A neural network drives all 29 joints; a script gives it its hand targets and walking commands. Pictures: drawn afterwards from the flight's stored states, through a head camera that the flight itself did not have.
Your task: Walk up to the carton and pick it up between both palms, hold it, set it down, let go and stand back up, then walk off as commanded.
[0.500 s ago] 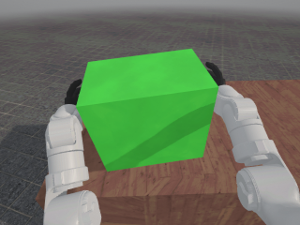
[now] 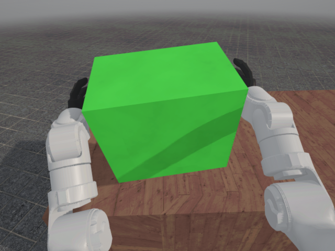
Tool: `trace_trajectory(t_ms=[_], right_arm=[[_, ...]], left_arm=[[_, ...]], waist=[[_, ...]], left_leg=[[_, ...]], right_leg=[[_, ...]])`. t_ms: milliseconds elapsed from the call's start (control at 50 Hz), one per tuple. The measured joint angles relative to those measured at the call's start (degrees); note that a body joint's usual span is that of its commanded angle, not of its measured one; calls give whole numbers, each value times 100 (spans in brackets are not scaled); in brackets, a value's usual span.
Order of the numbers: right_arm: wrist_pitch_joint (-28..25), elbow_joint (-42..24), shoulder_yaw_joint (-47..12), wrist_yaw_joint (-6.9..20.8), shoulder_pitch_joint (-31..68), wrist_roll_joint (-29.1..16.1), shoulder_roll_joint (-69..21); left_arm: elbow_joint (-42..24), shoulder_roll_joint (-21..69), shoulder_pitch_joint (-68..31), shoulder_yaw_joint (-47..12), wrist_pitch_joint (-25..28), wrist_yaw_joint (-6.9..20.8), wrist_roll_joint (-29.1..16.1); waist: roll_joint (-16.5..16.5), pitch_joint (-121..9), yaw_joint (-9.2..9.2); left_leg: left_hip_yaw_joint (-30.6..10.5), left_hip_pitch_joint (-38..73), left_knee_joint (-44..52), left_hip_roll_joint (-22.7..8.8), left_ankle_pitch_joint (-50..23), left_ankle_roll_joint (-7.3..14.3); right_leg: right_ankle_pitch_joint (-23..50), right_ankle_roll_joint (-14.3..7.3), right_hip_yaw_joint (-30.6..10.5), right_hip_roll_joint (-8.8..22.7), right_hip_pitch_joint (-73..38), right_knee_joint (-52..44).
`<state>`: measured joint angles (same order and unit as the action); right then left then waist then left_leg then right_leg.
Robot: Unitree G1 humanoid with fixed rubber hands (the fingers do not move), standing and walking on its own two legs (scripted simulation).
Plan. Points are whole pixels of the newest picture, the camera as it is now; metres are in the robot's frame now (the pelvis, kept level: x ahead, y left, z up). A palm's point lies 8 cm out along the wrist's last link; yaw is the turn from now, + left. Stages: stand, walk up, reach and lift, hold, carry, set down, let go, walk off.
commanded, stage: hold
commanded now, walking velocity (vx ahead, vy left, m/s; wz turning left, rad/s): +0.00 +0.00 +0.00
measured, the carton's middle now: (165, 115) +0.38 +0.01 +0.21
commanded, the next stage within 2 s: none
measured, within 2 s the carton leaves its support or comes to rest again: neither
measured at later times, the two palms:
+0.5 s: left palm (80, 120) +0.35 +0.19 +0.23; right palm (243, 101) +0.37 -0.17 +0.25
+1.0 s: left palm (84, 118) +0.37 +0.19 +0.22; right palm (239, 97) +0.40 -0.17 +0.24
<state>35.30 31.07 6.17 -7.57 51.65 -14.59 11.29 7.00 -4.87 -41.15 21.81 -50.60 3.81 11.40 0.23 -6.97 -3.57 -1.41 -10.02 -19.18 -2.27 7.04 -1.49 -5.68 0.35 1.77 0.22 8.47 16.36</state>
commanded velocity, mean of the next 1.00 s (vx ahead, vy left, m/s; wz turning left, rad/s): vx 0.00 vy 0.00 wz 0.00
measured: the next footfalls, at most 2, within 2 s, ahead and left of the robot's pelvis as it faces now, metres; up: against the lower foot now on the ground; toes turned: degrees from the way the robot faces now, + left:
none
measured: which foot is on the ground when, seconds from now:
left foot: down 0.00-1.00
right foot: down 0.00-1.00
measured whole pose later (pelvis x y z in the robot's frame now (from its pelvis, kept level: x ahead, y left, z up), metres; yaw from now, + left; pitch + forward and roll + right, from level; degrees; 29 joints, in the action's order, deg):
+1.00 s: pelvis +0.02 +0.00 +0.00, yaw +0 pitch -1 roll -1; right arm 34.2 32.5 4.4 -7.4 49.3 -14.6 11.2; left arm 7.9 -3.8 -38.0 21.8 -49.4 4.1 12.3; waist 0.2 -7.8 -3.6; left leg -1.4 -10.0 -19.2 -2.3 8.2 -1.8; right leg -6.9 0.4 1.7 0.2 8.4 16.4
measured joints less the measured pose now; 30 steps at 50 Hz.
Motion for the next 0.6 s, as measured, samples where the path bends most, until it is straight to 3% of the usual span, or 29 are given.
trace_trajectory(t_ms=[220, 400, 600], right_arm=[[-108, 84, -105, 8, -153, 0, -7], [-17, -740, -326, -72, -834, -1, -5], [77, -597, -206, -57, -461, -1, 1]], left_arm=[[68, 92, 229, 10, 142, 20, 41], [-489, 127, 724, -216, 67, -76, -114], [-469, 38, 442, -159, -45, -71, -115]], waist=[[0, -2, 0], [0, -100, 0], [0, -113, 1]], left_leg=[[0, 1, 0, -1, 86, -29], [-1, 1, 0, -2, 104, -57], [-3, 0, 0, 0, 20, -26]], right_leg=[[-91, 0, -1, 0, -1, 0], [-111, 0, -1, 0, -2, 0], [-27, 0, -2, 0, -1, 0]])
